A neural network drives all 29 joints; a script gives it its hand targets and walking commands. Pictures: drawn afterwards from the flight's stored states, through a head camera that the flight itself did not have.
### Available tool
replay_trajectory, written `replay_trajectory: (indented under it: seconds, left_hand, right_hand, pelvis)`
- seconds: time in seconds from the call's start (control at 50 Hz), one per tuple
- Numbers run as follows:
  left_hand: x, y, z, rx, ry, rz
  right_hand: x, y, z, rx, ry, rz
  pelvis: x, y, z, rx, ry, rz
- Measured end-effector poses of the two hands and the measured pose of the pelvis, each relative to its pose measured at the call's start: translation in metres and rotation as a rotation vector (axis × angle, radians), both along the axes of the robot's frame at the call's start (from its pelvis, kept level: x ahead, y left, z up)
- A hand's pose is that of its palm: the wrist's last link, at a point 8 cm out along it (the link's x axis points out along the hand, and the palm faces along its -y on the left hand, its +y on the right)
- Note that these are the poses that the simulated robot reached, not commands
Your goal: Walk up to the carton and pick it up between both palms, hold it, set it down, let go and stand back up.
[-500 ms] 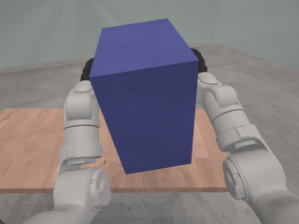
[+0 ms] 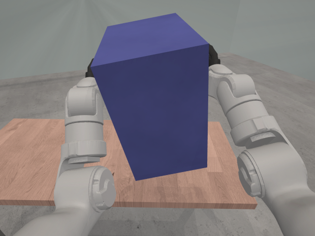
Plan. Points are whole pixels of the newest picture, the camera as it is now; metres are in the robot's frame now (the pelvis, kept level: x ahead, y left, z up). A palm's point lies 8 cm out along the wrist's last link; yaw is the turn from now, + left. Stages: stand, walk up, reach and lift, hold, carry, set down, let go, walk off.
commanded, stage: hold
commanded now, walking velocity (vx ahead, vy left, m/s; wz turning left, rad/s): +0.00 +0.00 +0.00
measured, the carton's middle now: (156, 95) +0.38 +0.00 +0.26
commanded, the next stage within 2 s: none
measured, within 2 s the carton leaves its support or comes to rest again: neither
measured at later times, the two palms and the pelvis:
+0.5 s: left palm (93, 86) +0.37 +0.14 +0.29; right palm (210, 73) +0.37 -0.13 +0.32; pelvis +0.00 +0.00 +0.00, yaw +0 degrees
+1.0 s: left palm (93, 85) +0.37 +0.14 +0.29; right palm (210, 73) +0.37 -0.13 +0.32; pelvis +0.00 +0.00 +0.00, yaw +0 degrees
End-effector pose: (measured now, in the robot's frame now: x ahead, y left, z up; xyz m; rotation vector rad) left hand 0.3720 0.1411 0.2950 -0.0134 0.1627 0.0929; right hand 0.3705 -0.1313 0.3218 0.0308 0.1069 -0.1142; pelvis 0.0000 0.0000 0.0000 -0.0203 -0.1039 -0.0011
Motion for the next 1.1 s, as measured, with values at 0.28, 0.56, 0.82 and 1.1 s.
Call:
replay_trajectory:
  seconds: [0.28,0.56,0.82,1.1]
  left_hand:
    - [0.0003,0.0015,-0.0007,0.004,0.006,-0.003]
    - [0.0019,0.0016,-0.0011,0.004,0.006,-0.004]
    - [0.0018,0.0005,-0.0014,0.003,0.004,-0.002]
    - [0.0009,0.0009,0.0004,0.001,0.004,-0.002]
  right_hand:
    - [-0.0003,0.0014,-0.0021,-0.005,0.010,-0.002]
    - [0.0009,0.0017,-0.0010,-0.001,0.013,-0.005]
    - [0.0011,0.0006,-0.0016,-0.006,0.014,-0.003]
    - [-0.0001,0.0010,-0.0003,-0.003,0.015,-0.005]
  pelvis:
    - [-0.0019,0.0000,0.0001,-0.001,0.009,0.004]
    - [-0.0016,0.0008,0.0001,-0.002,0.018,0.004]
    - [0.0005,0.0002,0.0000,-0.002,0.012,0.007]
    - [-0.0002,0.0006,0.0000,-0.002,0.013,0.007]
